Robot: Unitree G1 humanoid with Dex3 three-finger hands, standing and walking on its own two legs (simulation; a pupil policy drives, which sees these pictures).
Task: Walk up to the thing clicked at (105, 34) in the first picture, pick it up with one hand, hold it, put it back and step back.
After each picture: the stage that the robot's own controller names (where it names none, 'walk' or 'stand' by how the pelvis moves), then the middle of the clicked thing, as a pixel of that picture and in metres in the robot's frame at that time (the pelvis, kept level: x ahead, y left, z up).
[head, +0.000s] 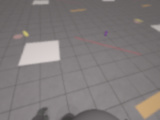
stand; (105, 33) +2.27 -0.47 -0.72
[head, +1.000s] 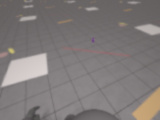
walk; (93, 40) +2.18 +0.01 -0.69
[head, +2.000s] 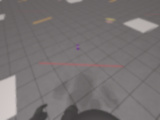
walk; (77, 47) +1.51 +0.33 -0.72
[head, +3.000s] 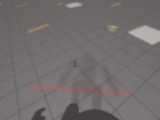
walk; (75, 64) +1.02 +0.31 -0.72
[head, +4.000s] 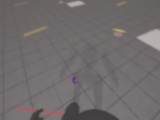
walk; (74, 80) +0.65 +0.26 -0.71
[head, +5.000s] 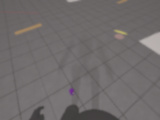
walk; (71, 91) +0.41 +0.22 -0.70
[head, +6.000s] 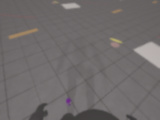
stand; (68, 102) +0.33 +0.19 -0.72
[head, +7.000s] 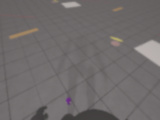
stand; (68, 101) +0.33 +0.20 -0.73
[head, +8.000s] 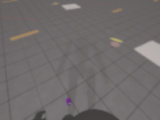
stand; (68, 101) +0.34 +0.21 -0.73
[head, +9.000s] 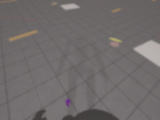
stand; (68, 102) +0.32 +0.21 -0.73
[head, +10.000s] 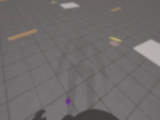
go down; (68, 102) +0.32 +0.21 -0.73
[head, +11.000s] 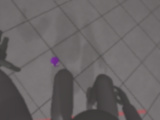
go down; (55, 62) +0.40 +0.25 -0.32
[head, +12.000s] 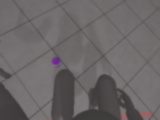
approach; (56, 62) +0.39 +0.26 -0.30
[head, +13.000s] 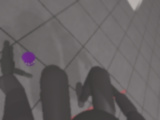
close in; (29, 59) +0.37 +0.29 -0.22
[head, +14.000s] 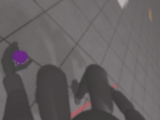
close; (20, 58) +0.37 +0.30 -0.22
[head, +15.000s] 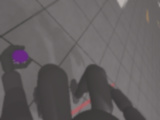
lift; (20, 58) +0.36 +0.30 -0.22
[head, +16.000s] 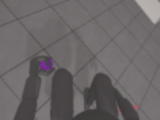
lift; (46, 65) +0.32 +0.28 -0.11
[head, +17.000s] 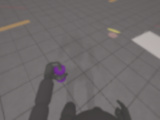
lift; (60, 73) +0.32 +0.18 +0.03
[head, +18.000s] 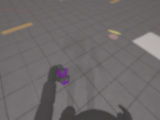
hold; (63, 76) +0.32 +0.17 +0.00
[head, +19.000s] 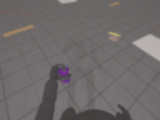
crouch; (64, 75) +0.33 +0.17 +0.01
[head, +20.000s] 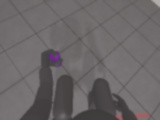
crouch; (56, 60) +0.41 +0.22 -0.10
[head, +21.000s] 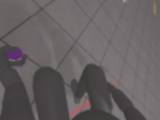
lower; (17, 57) +0.39 +0.30 -0.22
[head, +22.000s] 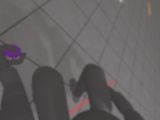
lower; (15, 56) +0.39 +0.31 -0.22
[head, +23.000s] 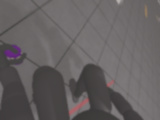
lower; (15, 55) +0.39 +0.30 -0.22
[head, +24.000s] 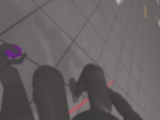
lower; (15, 55) +0.39 +0.30 -0.22
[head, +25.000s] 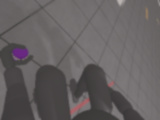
open; (20, 56) +0.38 +0.29 -0.22
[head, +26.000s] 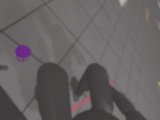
rise; (22, 54) +0.38 +0.28 -0.22
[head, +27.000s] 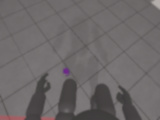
walk; (66, 72) +0.40 +0.22 -0.46
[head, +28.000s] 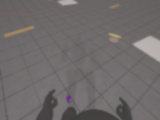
stand; (68, 99) +0.35 +0.19 -0.66
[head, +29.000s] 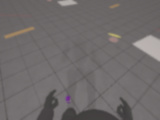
stand; (68, 99) +0.35 +0.20 -0.67
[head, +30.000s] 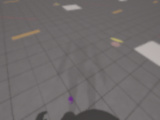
stand; (70, 100) +0.37 +0.18 -0.71
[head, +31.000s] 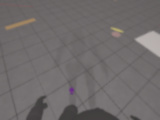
walk; (71, 91) +0.40 +0.15 -0.69
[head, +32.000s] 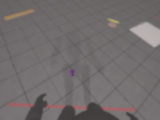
walk; (72, 72) +0.64 +0.17 -0.71
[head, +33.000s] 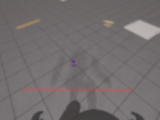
stand; (73, 63) +0.93 +0.33 -0.70
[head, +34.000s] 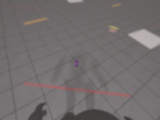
stand; (76, 63) +0.99 +0.20 -0.72
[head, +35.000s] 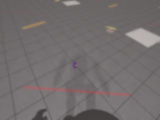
stand; (74, 65) +0.99 +0.23 -0.73
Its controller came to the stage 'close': yes
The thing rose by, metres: 0.71
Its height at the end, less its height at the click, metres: +0.00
